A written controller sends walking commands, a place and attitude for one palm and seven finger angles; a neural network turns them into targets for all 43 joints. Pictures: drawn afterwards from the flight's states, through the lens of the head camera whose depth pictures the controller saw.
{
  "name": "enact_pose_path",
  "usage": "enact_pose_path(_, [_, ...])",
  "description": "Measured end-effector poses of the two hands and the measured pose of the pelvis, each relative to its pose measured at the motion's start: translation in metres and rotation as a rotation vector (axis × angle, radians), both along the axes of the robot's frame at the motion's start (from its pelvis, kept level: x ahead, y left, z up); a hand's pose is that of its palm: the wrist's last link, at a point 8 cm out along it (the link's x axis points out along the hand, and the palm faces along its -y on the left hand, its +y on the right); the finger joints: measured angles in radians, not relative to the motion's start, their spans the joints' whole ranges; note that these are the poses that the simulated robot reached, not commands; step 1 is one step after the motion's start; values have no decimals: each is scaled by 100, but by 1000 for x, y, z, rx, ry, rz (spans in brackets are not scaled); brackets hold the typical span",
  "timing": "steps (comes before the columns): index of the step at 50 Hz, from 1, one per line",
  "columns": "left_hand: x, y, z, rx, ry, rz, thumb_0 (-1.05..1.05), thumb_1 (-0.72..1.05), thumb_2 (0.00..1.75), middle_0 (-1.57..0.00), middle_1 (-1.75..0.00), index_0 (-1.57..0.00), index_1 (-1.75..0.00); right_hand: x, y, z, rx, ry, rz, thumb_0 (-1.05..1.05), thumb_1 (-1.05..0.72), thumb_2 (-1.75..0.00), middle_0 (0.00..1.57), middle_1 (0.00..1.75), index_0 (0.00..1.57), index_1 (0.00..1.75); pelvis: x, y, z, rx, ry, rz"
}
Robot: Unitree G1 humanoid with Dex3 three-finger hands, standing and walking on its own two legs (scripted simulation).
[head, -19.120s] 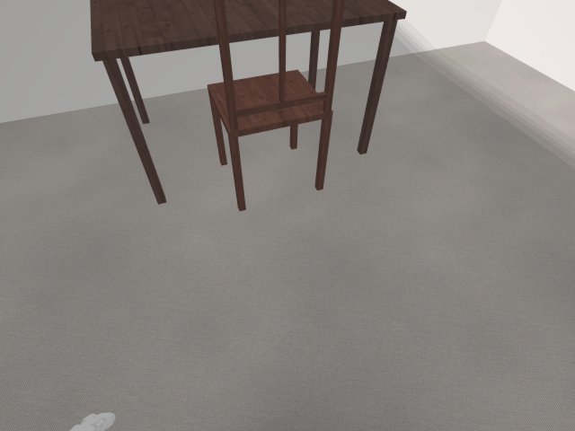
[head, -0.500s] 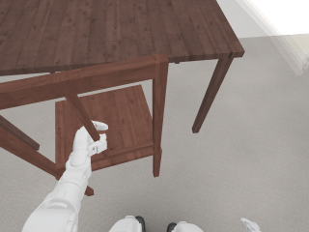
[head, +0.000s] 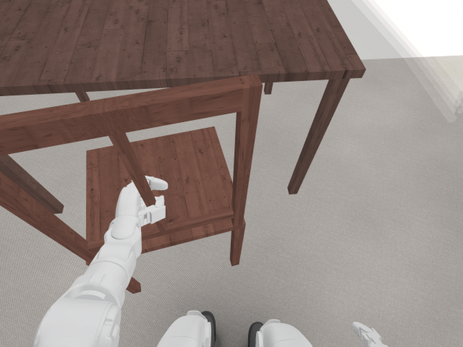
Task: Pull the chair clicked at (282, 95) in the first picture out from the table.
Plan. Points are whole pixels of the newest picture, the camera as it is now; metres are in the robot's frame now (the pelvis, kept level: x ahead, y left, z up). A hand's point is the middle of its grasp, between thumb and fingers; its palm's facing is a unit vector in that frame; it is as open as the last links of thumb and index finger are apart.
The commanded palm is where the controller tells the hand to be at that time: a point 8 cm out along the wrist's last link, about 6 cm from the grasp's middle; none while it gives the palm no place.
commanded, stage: step backward, pulling the chair out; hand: left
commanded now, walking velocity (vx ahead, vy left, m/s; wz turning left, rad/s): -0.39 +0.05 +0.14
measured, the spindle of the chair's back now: (145, 192) +0.39 +0.18 -0.03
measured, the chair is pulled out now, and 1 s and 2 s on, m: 0.17 0.25 0.35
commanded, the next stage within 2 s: none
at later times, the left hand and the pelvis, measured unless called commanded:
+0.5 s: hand (156, 222) +0.34 +0.15 -0.06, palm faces +0.00 -0.99 -0.17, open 5.1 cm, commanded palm +0.32 +0.20 -0.06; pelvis -0.03 +0.03 +0.01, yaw +2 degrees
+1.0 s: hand (150, 251) +0.28 +0.16 -0.06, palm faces +0.04 -0.98 -0.18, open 5.2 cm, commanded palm +0.26 +0.21 -0.05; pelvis -0.09 +0.02 +0.00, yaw +3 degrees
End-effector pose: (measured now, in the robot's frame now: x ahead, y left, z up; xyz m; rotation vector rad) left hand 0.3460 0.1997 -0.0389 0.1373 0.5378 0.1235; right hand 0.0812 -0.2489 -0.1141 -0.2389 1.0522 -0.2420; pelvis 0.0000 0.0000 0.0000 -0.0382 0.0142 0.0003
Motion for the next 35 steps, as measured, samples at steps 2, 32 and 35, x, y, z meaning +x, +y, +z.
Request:
enact_pose_path(2, [-3, 0, 0, 7, -4, 7, 3, 71, 81, -28, -114, -49, -145, -3, -1, -4, 11, -3, 0, 1, -90, -90, 20, 30, 21, 30, -3, -3, -2, -2, -1, 4])
enact_pose_path(32, [-39, 6, 1, 15, -24, -74, 3, 71, 79, -26, -119, -49, -145, -35, 37, -9, 34, 52, 12, 1, -90, -90, 20, 30, 21, 30, -50, 27, 0, 12, 47, 56])
enact_pose_path(35, [-47, 7, 1, 12, -20, -80, 3, 72, 78, -25, -119, -49, -145, -46, 33, -4, 1, 64, 3, 1, -90, -90, 20, 30, 21, 30, -56, 31, 3, 39, 47, 40])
